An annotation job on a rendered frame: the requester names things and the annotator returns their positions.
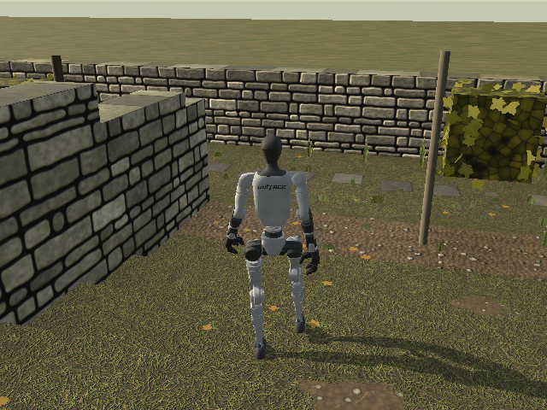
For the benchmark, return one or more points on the left robot forearm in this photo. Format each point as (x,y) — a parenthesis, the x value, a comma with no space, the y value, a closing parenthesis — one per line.
(233,227)

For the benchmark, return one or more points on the robot right foot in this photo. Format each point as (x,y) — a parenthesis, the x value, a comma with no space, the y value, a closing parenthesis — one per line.
(299,326)

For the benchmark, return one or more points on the robot head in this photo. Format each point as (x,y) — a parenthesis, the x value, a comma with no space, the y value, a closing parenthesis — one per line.
(271,148)

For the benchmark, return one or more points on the left robot hand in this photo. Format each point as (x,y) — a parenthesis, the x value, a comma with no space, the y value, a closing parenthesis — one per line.
(235,241)

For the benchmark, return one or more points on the right robot hand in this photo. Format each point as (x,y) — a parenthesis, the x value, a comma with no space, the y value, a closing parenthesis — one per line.
(314,263)

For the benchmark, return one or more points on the right robot upper arm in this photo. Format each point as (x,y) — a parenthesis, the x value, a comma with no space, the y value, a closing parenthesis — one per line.
(302,195)

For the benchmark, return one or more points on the right robot forearm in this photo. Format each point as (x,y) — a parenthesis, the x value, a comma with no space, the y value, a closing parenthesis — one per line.
(309,233)

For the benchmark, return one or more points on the left robot upper arm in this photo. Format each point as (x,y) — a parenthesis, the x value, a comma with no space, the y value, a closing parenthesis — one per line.
(245,181)

